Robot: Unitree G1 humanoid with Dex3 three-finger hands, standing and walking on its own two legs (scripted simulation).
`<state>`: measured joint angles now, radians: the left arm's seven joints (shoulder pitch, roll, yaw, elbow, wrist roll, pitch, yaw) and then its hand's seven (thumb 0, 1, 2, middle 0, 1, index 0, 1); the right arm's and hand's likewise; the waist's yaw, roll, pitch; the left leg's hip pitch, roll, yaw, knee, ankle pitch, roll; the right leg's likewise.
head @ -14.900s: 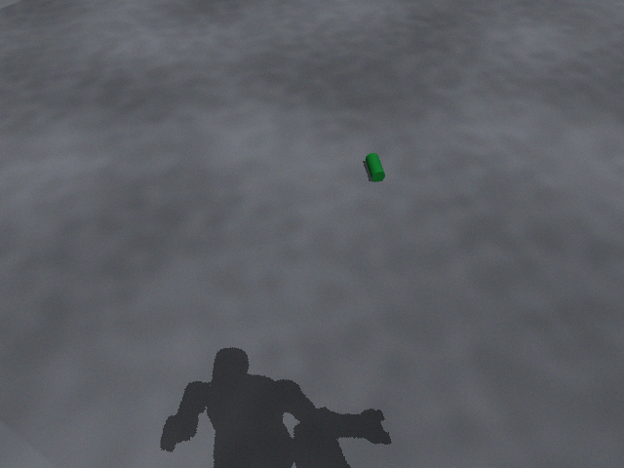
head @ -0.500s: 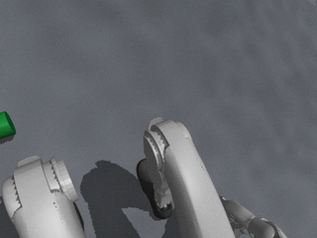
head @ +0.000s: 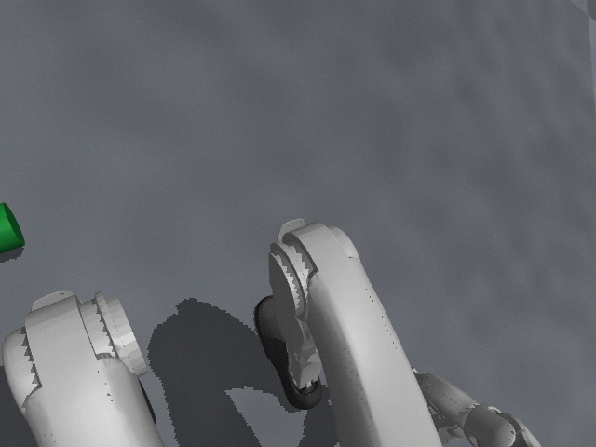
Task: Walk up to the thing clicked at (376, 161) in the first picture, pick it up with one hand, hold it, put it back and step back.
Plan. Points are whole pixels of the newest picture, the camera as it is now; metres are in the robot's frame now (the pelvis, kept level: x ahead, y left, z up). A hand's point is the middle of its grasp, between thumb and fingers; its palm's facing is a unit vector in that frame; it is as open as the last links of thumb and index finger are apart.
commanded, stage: close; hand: left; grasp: from above
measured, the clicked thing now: out of the picture +0.40 +0.31 -0.26
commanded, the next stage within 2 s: settle in 1.00 s
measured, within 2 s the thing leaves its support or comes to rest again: leaves its support in 1.46 s
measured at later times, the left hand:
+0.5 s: hand out of the picture +0.39 +0.31 -0.24, palm faces -0.42 -0.17 -0.89, open 9.0 cm
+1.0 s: hand out of the picture +0.40 +0.31 -0.24, palm faces -0.42 -0.18 -0.89, open 8.9 cm
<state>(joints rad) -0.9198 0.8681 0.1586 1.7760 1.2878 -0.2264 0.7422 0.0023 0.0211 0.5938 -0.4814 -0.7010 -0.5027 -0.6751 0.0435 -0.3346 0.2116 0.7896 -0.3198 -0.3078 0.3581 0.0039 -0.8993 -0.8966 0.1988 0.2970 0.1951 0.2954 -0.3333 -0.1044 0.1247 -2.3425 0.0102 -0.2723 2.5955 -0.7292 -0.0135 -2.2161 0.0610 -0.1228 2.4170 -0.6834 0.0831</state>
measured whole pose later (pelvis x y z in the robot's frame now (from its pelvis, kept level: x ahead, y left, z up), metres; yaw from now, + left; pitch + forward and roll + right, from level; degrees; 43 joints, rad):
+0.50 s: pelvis +0.00 +0.00 +0.00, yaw +0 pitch +25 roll -14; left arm -0.92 0.87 0.14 1.77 1.28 -0.23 0.75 0.01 0.22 0.42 -0.65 -0.56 -0.67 -0.52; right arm 0.05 -0.34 0.22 0.79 -0.32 -0.32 0.36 0.00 -0.90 -0.90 0.20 0.30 0.19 0.30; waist -0.33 -0.11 0.13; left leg -2.34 0.01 -0.28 2.59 -0.73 -0.01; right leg -2.21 0.06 -0.13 2.41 -0.68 0.08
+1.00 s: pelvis +0.00 +0.00 +0.00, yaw +0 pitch +25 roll -14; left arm -0.93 0.89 0.15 1.77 1.27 -0.24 0.73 0.02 0.21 0.31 -0.74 -0.43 -0.78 -0.40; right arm 0.05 -0.35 0.23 0.77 -0.31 -0.31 0.35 0.00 -0.90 -0.90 0.20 0.30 0.19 0.29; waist -0.34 -0.11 0.15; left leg -2.33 0.01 -0.28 2.58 -0.73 -0.02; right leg -2.21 0.06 -0.13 2.40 -0.67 0.09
